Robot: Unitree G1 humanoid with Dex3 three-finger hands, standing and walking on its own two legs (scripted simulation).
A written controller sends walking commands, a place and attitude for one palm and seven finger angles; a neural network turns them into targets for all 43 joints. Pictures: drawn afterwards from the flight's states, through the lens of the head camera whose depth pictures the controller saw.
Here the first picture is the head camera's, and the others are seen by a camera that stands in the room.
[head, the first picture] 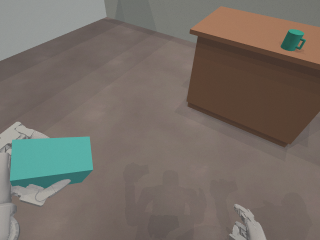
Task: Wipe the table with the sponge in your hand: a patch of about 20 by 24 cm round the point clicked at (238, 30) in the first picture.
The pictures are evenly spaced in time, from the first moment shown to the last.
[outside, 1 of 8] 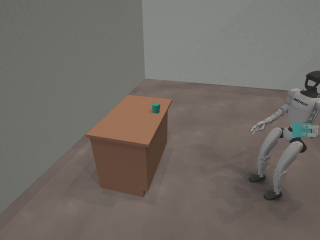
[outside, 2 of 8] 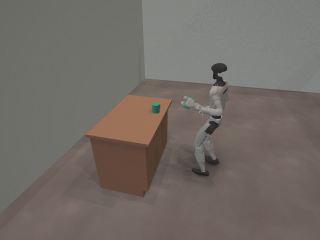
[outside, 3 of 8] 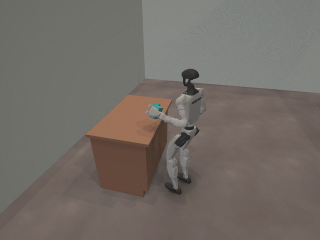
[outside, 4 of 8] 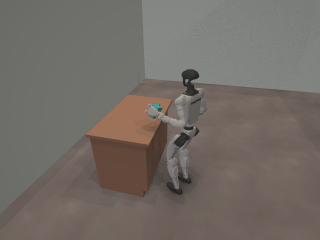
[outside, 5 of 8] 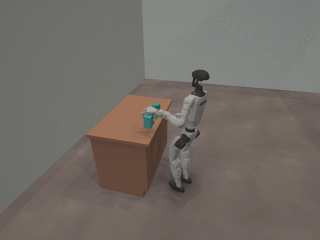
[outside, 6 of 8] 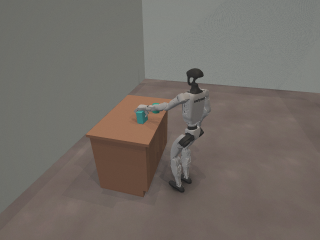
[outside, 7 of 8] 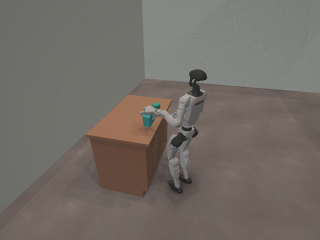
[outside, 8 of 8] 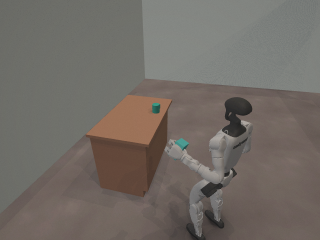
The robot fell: no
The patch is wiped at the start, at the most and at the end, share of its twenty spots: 0.00 1.00 1.00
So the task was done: yes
